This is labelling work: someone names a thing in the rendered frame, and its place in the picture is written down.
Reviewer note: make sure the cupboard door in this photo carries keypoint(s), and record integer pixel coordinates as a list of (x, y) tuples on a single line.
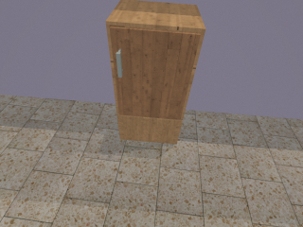
[(156, 70)]

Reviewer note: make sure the handle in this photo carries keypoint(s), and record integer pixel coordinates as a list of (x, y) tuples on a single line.
[(119, 63)]

